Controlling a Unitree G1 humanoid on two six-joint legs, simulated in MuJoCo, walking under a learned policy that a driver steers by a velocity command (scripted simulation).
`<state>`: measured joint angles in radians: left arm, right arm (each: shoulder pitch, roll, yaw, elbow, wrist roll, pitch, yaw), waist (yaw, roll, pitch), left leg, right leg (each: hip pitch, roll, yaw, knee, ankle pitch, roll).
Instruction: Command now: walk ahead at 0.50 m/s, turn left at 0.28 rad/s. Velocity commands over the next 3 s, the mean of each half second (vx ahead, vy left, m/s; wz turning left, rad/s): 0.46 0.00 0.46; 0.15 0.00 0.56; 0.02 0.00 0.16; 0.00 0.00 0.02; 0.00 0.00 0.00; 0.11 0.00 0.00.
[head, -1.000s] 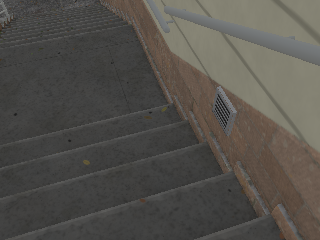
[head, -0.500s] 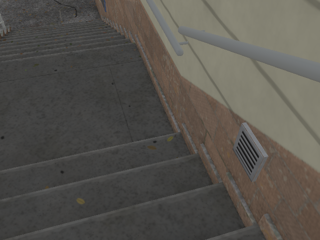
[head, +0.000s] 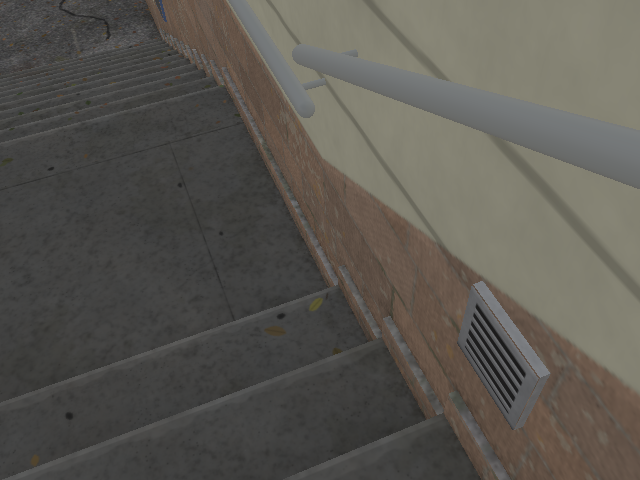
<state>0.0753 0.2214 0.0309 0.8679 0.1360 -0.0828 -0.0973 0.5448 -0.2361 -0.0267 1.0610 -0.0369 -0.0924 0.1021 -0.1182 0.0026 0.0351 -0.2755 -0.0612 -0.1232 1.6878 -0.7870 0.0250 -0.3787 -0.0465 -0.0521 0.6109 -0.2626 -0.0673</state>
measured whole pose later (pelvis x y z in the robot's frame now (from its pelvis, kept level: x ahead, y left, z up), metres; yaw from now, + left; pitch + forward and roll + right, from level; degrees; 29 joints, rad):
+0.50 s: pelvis +0.25 +0.06 -0.10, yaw +14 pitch +2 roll -4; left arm 0.63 0.12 -0.01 1.08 0.09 -0.08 0.02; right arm 0.06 -0.24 -0.01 0.88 -0.07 -0.05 0.05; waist 0.15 0.04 0.00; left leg -0.46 0.13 0.05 0.39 0.30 0.04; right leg -0.08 -0.13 -0.30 1.01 -0.89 0.08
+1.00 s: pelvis +0.40 +0.07 -0.17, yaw +31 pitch +4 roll +0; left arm 0.33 0.26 0.06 0.78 0.05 -0.08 -0.01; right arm 0.19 -0.32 -0.06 0.68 -0.06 -0.06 0.04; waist 0.07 0.01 -0.04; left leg -0.80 0.01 -0.04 1.46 -0.49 -0.07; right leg -0.46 -0.05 -0.11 0.79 -0.40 -0.03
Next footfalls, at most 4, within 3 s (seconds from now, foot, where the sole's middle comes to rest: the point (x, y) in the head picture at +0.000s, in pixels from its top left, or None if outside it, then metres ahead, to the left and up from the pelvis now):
0.52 left None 0.37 0.22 -0.91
0.84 right None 0.49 0.00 -0.92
1.14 left None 0.37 0.21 -0.92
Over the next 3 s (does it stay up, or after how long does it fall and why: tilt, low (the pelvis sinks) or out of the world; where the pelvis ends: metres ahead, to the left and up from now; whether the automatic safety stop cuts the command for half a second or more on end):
stays up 0.45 0.15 -0.15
